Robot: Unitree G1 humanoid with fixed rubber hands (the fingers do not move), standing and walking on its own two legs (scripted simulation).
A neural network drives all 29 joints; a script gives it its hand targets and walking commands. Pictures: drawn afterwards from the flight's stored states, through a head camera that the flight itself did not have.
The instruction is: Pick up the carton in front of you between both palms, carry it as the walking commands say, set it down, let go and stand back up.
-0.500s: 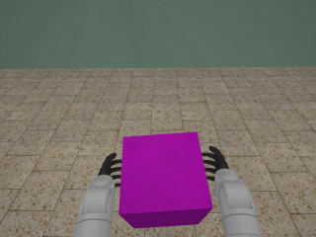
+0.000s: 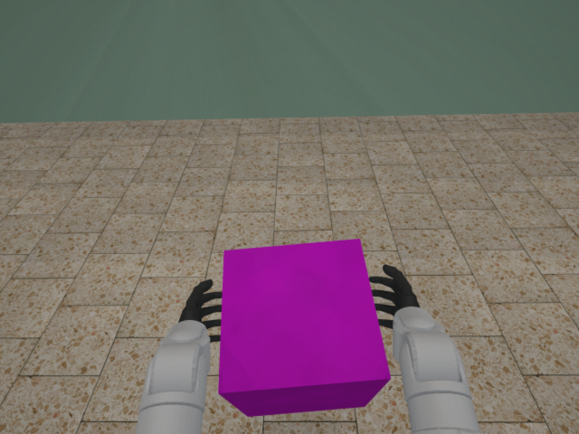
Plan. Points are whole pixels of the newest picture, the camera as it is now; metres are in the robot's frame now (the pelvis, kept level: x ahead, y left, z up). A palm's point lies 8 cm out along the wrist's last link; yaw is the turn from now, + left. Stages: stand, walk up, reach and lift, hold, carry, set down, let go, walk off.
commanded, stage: carry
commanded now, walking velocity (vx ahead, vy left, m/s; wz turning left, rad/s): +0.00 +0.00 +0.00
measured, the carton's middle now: (299, 334) +0.33 +0.00 -0.06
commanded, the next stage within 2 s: hold in 0.42 s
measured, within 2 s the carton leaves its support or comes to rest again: neither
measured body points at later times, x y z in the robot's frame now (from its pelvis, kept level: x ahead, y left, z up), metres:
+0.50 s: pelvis -0.01 +0.00 +0.00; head -0.04 -0.01 +0.45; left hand +0.29 +0.15 +0.04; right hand +0.29 -0.16 +0.04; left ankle -0.01 +0.09 -0.74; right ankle +0.05 -0.11 -0.74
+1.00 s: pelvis -0.01 -0.02 +0.00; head -0.08 -0.04 +0.45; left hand +0.27 +0.16 +0.05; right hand +0.31 -0.14 +0.05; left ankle -0.01 +0.09 -0.74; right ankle +0.05 -0.12 -0.74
